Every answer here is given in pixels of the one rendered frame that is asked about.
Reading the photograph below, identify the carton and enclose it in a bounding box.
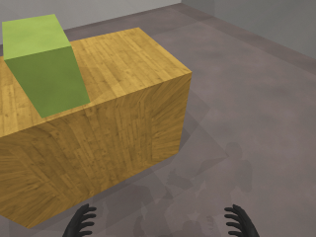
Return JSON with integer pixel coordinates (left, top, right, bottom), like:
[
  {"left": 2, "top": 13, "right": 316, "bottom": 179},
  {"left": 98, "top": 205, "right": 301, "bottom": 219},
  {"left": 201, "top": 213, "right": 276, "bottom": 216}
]
[{"left": 2, "top": 14, "right": 91, "bottom": 119}]

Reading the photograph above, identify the pedestal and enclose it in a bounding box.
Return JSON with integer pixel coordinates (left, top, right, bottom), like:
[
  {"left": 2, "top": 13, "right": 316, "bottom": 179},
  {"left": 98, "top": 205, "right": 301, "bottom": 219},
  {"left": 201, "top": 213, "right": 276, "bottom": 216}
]
[{"left": 0, "top": 28, "right": 193, "bottom": 229}]

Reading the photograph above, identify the right robot hand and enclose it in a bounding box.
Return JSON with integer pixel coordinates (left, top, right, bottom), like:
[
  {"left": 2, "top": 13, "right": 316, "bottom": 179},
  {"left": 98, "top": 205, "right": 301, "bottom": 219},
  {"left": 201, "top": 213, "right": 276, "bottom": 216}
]
[{"left": 224, "top": 204, "right": 260, "bottom": 237}]

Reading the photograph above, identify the left robot hand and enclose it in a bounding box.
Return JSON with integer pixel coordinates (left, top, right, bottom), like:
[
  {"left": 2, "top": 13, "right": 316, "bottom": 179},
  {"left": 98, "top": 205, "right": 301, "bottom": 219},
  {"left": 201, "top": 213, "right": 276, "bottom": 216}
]
[{"left": 62, "top": 203, "right": 97, "bottom": 237}]

